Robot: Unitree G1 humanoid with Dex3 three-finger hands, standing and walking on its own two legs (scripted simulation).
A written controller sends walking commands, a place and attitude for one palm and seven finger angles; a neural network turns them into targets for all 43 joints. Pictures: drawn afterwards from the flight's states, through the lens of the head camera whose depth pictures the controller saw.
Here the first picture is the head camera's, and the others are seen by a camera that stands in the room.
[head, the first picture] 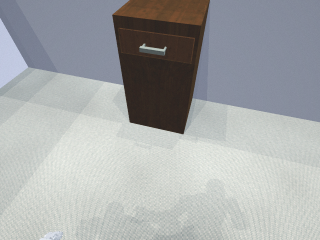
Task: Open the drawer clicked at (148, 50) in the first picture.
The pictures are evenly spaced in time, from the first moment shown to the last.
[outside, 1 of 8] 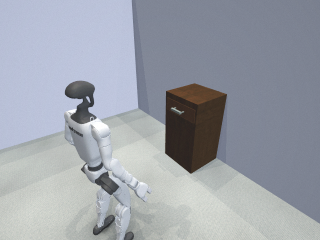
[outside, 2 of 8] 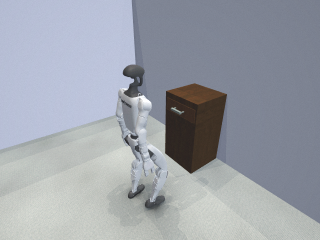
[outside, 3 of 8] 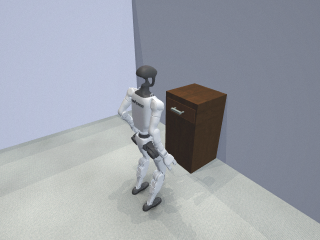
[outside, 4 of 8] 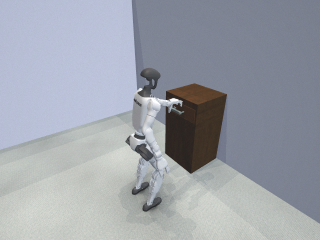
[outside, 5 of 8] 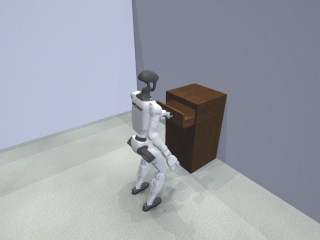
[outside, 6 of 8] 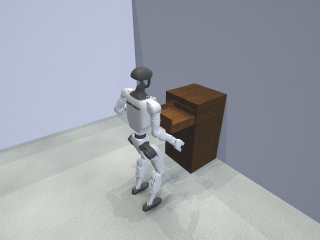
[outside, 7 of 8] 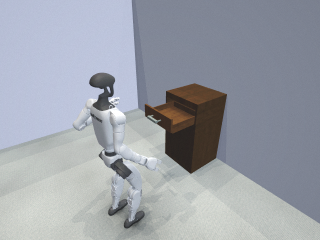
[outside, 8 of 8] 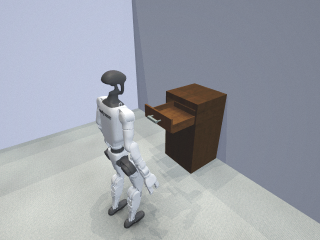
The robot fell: no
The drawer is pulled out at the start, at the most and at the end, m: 0.00 0.30 0.30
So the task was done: yes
